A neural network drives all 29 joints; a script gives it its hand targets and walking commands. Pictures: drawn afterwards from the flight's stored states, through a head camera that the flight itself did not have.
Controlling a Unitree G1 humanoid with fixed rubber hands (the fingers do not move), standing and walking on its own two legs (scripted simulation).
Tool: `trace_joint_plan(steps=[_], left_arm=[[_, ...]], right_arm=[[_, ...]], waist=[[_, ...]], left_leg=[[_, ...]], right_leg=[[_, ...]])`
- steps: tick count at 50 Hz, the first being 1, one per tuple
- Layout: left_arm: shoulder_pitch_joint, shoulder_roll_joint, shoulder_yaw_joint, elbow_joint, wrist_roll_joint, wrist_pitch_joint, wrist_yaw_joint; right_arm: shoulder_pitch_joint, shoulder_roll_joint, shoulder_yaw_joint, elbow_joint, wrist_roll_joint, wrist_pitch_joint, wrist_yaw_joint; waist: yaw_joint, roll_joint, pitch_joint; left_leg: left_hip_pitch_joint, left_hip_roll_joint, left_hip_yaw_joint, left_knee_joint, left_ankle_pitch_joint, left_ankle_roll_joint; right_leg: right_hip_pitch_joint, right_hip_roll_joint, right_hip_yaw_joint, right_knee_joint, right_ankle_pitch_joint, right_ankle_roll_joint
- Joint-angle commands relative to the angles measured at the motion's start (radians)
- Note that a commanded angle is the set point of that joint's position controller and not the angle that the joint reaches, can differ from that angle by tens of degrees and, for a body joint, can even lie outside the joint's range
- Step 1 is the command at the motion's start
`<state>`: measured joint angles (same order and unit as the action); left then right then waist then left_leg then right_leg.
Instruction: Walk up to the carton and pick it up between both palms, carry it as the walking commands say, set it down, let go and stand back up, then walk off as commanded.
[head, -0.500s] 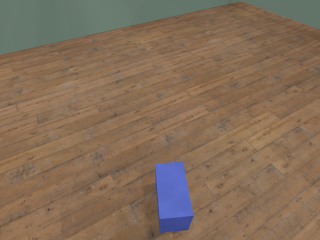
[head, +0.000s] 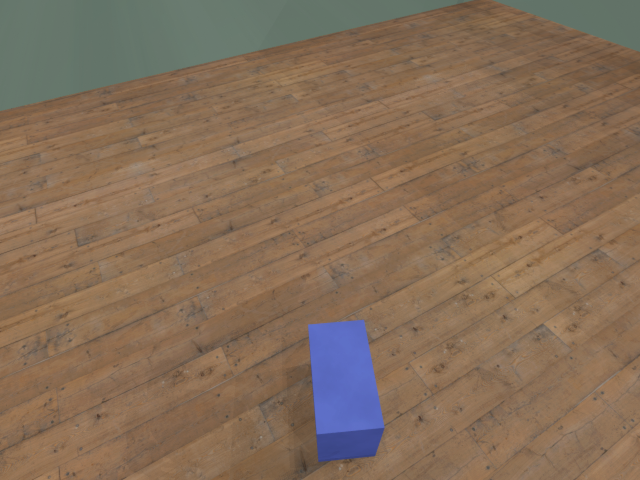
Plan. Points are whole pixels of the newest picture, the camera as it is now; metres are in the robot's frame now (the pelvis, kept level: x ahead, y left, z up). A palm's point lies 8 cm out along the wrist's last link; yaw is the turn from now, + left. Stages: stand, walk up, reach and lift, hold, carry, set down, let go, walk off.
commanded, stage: walk up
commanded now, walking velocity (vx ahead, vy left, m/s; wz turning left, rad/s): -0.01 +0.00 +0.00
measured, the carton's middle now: (341, 390) +0.50 -0.01 -0.65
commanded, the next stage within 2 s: stand in 1.60 s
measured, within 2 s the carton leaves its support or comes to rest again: neither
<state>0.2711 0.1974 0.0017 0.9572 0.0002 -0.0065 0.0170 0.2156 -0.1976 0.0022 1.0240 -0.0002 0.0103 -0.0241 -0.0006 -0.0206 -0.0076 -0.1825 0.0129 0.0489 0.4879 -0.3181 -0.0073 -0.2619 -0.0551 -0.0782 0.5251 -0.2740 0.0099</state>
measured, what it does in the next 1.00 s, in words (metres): lifts its left foot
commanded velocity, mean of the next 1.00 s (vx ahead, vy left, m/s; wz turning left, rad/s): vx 0.07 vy -0.01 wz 0.08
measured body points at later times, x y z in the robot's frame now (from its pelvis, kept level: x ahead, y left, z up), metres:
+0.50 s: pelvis -0.03 -0.01 +0.00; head -0.04 +0.00 +0.45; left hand +0.02 +0.23 -0.15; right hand -0.03 -0.25 -0.15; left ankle -0.04 +0.12 -0.74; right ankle +0.00 -0.12 -0.74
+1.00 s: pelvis +0.02 -0.01 -0.01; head +0.03 -0.01 +0.44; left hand +0.05 +0.23 -0.15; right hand +0.11 -0.24 -0.15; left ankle +0.02 +0.10 -0.73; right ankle +0.00 -0.12 -0.74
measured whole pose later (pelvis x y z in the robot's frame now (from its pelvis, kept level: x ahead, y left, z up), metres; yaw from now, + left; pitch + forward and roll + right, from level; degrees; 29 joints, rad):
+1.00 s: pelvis +0.02 -0.01 -0.01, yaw +4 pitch +2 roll -1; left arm 0.29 0.20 0.00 0.96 0.00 -0.01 0.03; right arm 0.16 -0.20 0.00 1.01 0.00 0.01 -0.01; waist -0.01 0.02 -0.03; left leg -0.38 0.03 0.04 0.68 -0.31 -0.02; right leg -0.26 -0.04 -0.16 0.56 -0.33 -0.01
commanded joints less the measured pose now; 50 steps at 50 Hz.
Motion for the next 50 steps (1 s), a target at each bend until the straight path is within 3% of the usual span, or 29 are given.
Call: trace_joint_plan(steps=[1,6,9,12,13,17,19,20,22,24,25,26,27,28,30,32,33,34,35,36,37,38,39,40,41,42,47,48,50], left_arm=[[0.052,0.074,0.029,0.014,0.007,-0.005,0.009],[0.085,0.042,0.023,0.018,0.011,0.002,0.011],[0.093,0.038,0.014,0.027,0.011,0.003,0.007],[0.116,0.047,0.012,0.03,0.01,0.008,0.007],[0.094,0.079,0.017,0.02,0.01,0.001,0.004],[0.079,0.08,0.015,0.018,0.009,0.011,0.003],[0.087,0.053,0.015,0.022,0.005,0.011,0.003],[0.055,0.04,0.018,0.003,0.018,0.009,-0.003],[0.04,0.081,0.024,0.003,0.017,0.016,-0.002],[0.053,0.086,0.018,-0.004,0.013,0.009,-0.004],[0.035,0.079,0.036,-0.032,0.024,0.006,-0.003],[0.068,0.143,0.047,-0.032,0.016,0.006,-0.006],[0.061,0.173,0.059,-0.041,0.026,0.017,-0.012],[0.004,0.144,0.052,-0.056,0.034,0.021,-0.013],[-0.04,0.09,0.037,-0.07,0.039,0.009,-0.014],[-0.069,0.096,0.034,-0.086,0.032,0.004,-0.02],[-0.019,0.097,0.036,-0.078,0.029,-0.006,-0.019],[0.022,0.118,0.043,-0.061,0.026,-0.01,-0.018],[0.125,0.11,0.039,-0.039,0.025,-0.022,-0.011],[0.216,0.156,0.054,-0.003,0.026,-0.028,-0.002],[0.321,0.202,0.058,0.029,0.03,-0.034,0.005],[0.297,0.166,0.044,0.021,0.031,-0.035,0.013],[0.232,0.145,0.032,0.034,0.036,-0.04,0.024],[0.187,0.108,0.024,0.028,0.027,-0.039,0.031],[0.158,0.115,0.028,0.032,0.022,-0.035,0.042],[0.128,0.136,0.029,0.009,0.023,-0.036,0.047],[0.066,0.124,0.031,-0.018,0.031,-0.019,0.042],[0.057,0.101,0.024,-0.016,0.027,-0.013,0.039],[0.071,0.138,0.041,0.011,0.013,0.002,0.033]], right_arm=[[0.077,-0.087,-0.029,-0.016,-0.003,-0.013,-0.009],[0.076,-0.025,-0.021,-0.018,-0.011,-0.006,-0.007],[0.087,-0.028,-0.016,-0.024,-0.019,-0.013,-0.002],[0.105,-0.055,-0.022,-0.03,-0.009,-0.012,-0.005],[0.115,-0.086,-0.027,-0.028,-0.009,-0.015,-0.006],[0.135,-0.05,-0.018,-0.035,-0.02,-0.013,-0.002],[0.152,-0.06,-0.026,-0.026,-0.016,-0.009,-0.005],[0.151,-0.071,-0.034,-0.03,-0.019,-0.009,-0.003],[0.15,-0.046,-0.023,-0.038,-0.027,-0.008,0.0],[0.128,-0.086,-0.034,-0.04,-0.017,-0.01,0.0],[0.123,-0.09,-0.059,-0.049,-0.019,-0.011,0.005],[0.161,-0.103,-0.056,-0.038,-0.031,-0.004,0.023],[0.188,-0.17,-0.079,-0.049,-0.037,0.002,0.021],[0.191,-0.167,-0.077,-0.043,-0.039,0.006,0.018],[0.227,-0.186,-0.08,-0.035,-0.037,-0.016,0.006],[0.2,-0.173,-0.078,-0.028,-0.044,-0.019,0.01],[0.149,-0.182,-0.075,-0.033,-0.038,-0.013,0.015],[0.121,-0.196,-0.079,-0.065,-0.034,-0.014,0.015],[0.093,-0.163,-0.077,-0.06,-0.026,-0.016,0.018],[0.037,-0.115,-0.058,-0.082,-0.029,-0.032,0.021],[0.014,-0.05,-0.047,-0.12,-0.022,-0.041,0.025],[-0.001,-0.029,-0.038,-0.132,-0.039,-0.042,0.022],[0.036,-0.058,-0.048,-0.099,-0.03,-0.037,0.013],[0.061,-0.049,-0.045,-0.088,-0.021,-0.035,0.011],[0.105,-0.038,-0.047,-0.072,-0.015,-0.027,0.01],[0.085,-0.061,-0.049,-0.064,-0.013,-0.018,0.01],[0.023,-0.032,-0.04,-0.061,-0.003,0.013,0.009],[0.049,-0.033,-0.034,-0.057,-0.004,0.003,0.007],[0.099,-0.058,-0.033,-0.059,-0.005,-0.02,0.001]], waist=[[-0.016,0.022,-0.027],[0.008,-0.013,0.002],[0.013,0.071,0.022],[0.005,0.036,0.023],[0.008,-0.031,-0.001],[0.009,0.038,0.065],[0.006,-0.017,0.099],[0.006,0.039,0.107],[-0.012,-0.004,0.071],[0.007,0.039,0.09],[-0.004,0.068,0.066],[0.008,0.04,-0.011],[-0.008,0.053,0.073],[-0.022,0.036,0.125],[-0.065,0.151,0.123],[-0.057,0.216,0.092],[-0.016,0.206,0.131],[0.012,0.106,0.085],[0.066,0.103,0.056],[0.108,0.021,0.046],[0.129,-0.203,-0.006],[0.1,-0.153,0.082],[0.048,-0.065,0.016],[0.021,-0.035,-0.025],[0.01,-0.007,-0.065],[0.008,-0.095,-0.104],[0.004,-0.143,-0.084],[-0.012,-0.099,-0.071],[-0.047,-0.078,-0.118]], left_leg=[[0.042,0.093,-0.08,-0.141,0.312,0.006],[0.025,0.093,-0.084,-0.172,0.186,0.017],[-0.012,0.079,-0.085,-0.177,0.178,0.012],[-0.01,0.073,-0.086,-0.178,0.125,0.004],[-0.026,0.077,-0.087,-0.162,0.086,0.02],[-0.04,0.071,-0.088,-0.188,0.041,0.009],[-0.082,0.087,-0.121,-0.187,-0.009,0.015],[-0.093,0.071,-0.101,-0.184,-0.015,0.012],[-0.071,0.069,-0.111,-0.178,-0.044,0.016],[-0.089,0.075,-0.125,-0.188,0.002,0.011],[-0.122,0.093,-0.129,-0.174,-0.037,0.01],[-0.184,0.085,-0.164,-0.141,-0.404,0.055],[-0.217,0.174,-0.296,-0.166,-0.531,0.075],[-0.184,0.214,-0.351,-0.195,-0.477,0.096],[-0.021,0.265,-0.408,-0.263,-0.302,0.129],[-0.014,0.298,-0.394,-0.283,-0.285,0.155],[-0.123,0.224,-0.324,-0.251,-0.252,0.132],[-0.147,0.221,-0.304,-0.195,-0.17,0.108],[-0.298,0.152,-0.211,-0.102,-0.179,0.066],[-0.446,0.056,-0.106,0.045,-0.134,0.032],[-0.521,-0.011,0.009,0.338,-0.187,0.002],[-0.488,0.014,-0.004,0.427,-0.222,-0.003],[-0.437,0.035,-0.032,0.477,-0.205,-0.011],[-0.401,0.022,-0.034,0.482,-0.209,-0.026],[-0.395,0.031,-0.045,0.46,-0.199,-0.025],[-0.383,0.026,-0.038,0.47,-0.2,-0.029],[-0.287,0.021,0.008,0.296,-0.086,-0.005],[-0.242,0.027,-0.007,0.199,-0.038,0.002],[-0.043,0.041,-0.002,-0.117,0.257,0.007]], right_leg=[[0.109,-0.078,0.106,-0.145,0.319,-0.027],[0.115,-0.087,0.119,-0.166,0.212,-0.031],[0.109,-0.09,0.125,-0.178,0.154,-0.027],[0.093,-0.072,0.11,-0.184,0.136,-0.023],[0.085,-0.08,0.128,-0.191,0.074,-0.029],[0.026,-0.069,0.115,-0.191,0.011,-0.014],[0.001,-0.07,0.122,-0.196,-0.02,-0.018],[-0.012,-0.079,0.133,-0.185,-0.039,-0.016],[0.012,-0.077,0.124,-0.201,-0.087,-0.019],[0.021,-0.059,0.124,-0.204,-0.003,-0.014],[0.02,-0.071,0.096,-0.17,-0.105,-0.019],[0.089,-0.065,0.072,-0.115,-0.427,-0.017],[0.016,-0.028,0.065,-0.037,-0.486,-0.011],[-0.048,-0.006,0.042,0.033,-0.371,-0.001],[-0.16,0.036,-0.019,0.15,-0.172,0.015],[-0.183,0.004,0.01,0.138,-0.206,0.02],[-0.053,0.031,-0.006,0.056,-0.177,0.021],[0.044,0.045,-0.028,-0.039,-0.133,0.019],[0.267,-0.005,0.031,-0.123,-0.096,0.002],[0.437,-0.105,0.119,-0.192,-0.15,-0.021],[0.478,-0.287,0.352,-0.296,-0.075,-0.081],[0.284,-0.389,0.408,-0.302,0.21,-0.132],[0.323,-0.387,0.303,-0.205,0.682,-0.192],[0.288,-0.348,0.23,-0.127,0.983,-0.204],[0.31,-0.331,0.182,-0.074,1.019,-0.194],[0.336,-0.304,0.148,-0.068,1.093,-0.176],[0.236,-0.241,0.047,-0.064,0.856,-0.167],[0.24,-0.225,0.054,-0.037,0.85,-0.143],[0.195,-0.181,-0.002,0.058,0.591,-0.081]])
